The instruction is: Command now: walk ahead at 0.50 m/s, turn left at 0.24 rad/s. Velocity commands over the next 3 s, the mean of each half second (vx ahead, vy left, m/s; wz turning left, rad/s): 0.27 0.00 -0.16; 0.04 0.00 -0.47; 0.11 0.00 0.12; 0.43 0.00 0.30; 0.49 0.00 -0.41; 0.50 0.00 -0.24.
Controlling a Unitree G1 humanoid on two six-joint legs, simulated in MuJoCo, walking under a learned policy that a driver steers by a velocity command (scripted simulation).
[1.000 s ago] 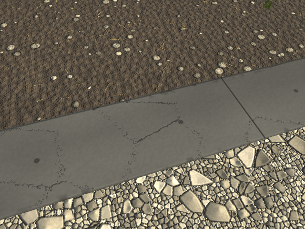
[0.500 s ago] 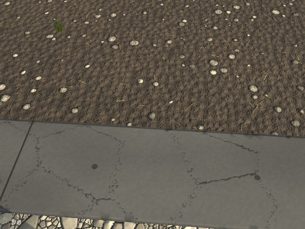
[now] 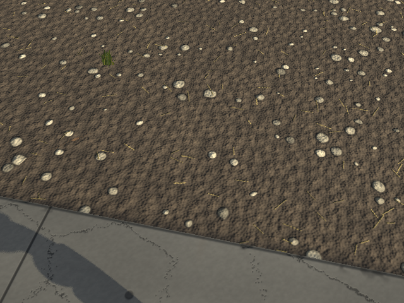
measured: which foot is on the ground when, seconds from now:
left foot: down 0.00-0.12, up 0.14-0.60, down 0.62-1.00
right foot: up 0.00-0.08, down 0.10-0.64, up 0.66-1.00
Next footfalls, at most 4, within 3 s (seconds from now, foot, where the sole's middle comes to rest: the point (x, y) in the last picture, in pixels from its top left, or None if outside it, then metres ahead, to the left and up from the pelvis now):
0.10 right None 0.24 -0.15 -0.78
0.62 left None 0.34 0.04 -0.78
1.04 right None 0.27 -0.20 -0.78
1.60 left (185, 300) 0.48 0.03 -0.78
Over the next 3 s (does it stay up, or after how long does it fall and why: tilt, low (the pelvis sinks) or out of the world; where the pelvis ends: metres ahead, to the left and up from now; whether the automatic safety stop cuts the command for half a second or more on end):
stays up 1.20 -0.22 -0.13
